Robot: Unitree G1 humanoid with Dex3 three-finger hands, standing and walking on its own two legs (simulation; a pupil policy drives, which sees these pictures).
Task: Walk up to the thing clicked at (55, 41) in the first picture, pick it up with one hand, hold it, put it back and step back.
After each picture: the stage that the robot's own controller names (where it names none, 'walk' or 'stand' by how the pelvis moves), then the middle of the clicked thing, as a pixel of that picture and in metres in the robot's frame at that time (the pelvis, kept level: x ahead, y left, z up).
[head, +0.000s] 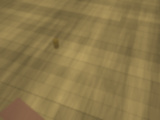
stand; (56, 43) +1.49 +0.30 -0.72
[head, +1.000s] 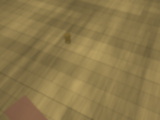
walk; (67, 38) +1.37 +0.23 -0.71
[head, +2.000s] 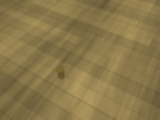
walk; (60, 73) +0.90 +0.22 -0.70
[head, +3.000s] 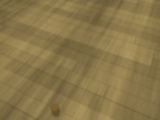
walk; (55, 110) +0.59 +0.18 -0.70
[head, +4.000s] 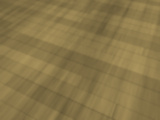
stand; out of the picture +0.41 +0.17 -0.71
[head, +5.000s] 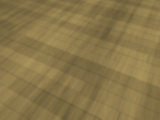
stand; out of the picture +0.38 +0.14 -0.72
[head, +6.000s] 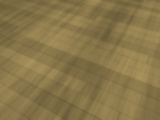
stand; out of the picture +0.40 +0.14 -0.73
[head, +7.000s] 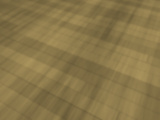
stand; out of the picture +0.39 +0.15 -0.73
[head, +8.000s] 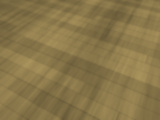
stand; out of the picture +0.39 +0.15 -0.73
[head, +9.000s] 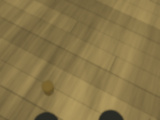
go down; (48, 88) +0.44 +0.15 -0.50
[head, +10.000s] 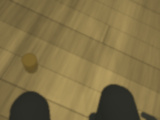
go down; (30, 63) +0.49 +0.18 -0.32
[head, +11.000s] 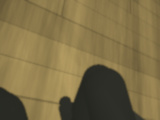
close in; out of the picture +0.48 +0.23 -0.23
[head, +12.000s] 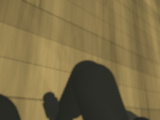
close; out of the picture +0.47 +0.24 -0.23
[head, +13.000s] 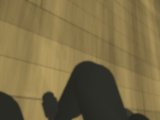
lift; out of the picture +0.46 +0.23 -0.24
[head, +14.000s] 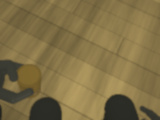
lift; (29, 82) +0.34 +0.17 -0.05
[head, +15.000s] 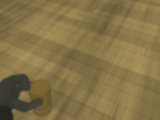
hold; (41, 98) +0.32 +0.14 +0.02
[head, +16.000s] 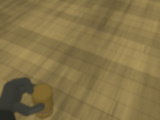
hold; (43, 101) +0.31 +0.14 +0.00
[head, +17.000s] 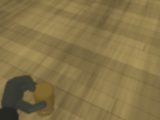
crouch; (44, 99) +0.32 +0.14 -0.01
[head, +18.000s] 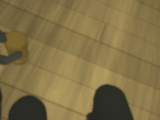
crouch; (17, 49) +0.47 +0.16 -0.09
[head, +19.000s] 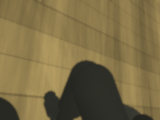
lower; out of the picture +0.46 +0.25 -0.24
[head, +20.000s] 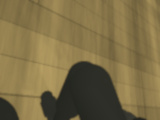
lower; out of the picture +0.47 +0.25 -0.24
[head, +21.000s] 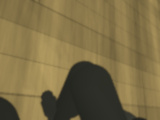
lower; out of the picture +0.47 +0.25 -0.24
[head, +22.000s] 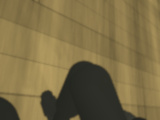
lower; out of the picture +0.47 +0.25 -0.24
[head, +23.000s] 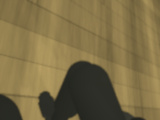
loosen; out of the picture +0.47 +0.22 -0.25
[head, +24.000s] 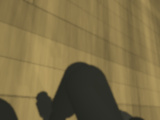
withdraw; out of the picture +0.46 +0.23 -0.26
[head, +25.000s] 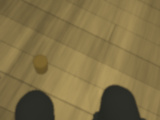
walk; (40, 65) +0.48 +0.15 -0.33
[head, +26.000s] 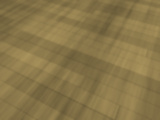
stand; out of the picture +0.39 +0.11 -0.66
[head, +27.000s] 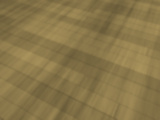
stand; out of the picture +0.41 +0.13 -0.67
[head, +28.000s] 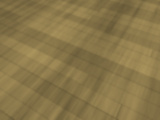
stand; out of the picture +0.40 +0.12 -0.69
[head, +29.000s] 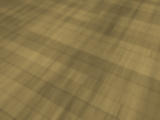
walk; out of the picture +0.42 +0.12 -0.72
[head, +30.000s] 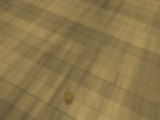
walk; (68, 98) +0.56 +0.06 -0.70
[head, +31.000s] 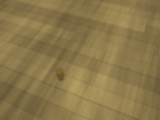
walk; (60, 74) +0.81 +0.23 -0.69
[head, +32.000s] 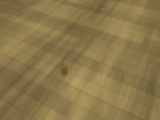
stand; (64, 70) +1.05 +0.17 -0.71
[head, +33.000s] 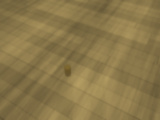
stand; (67, 70) +1.03 +0.14 -0.73
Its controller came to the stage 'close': yes
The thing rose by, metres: 0.72
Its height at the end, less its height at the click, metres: +0.00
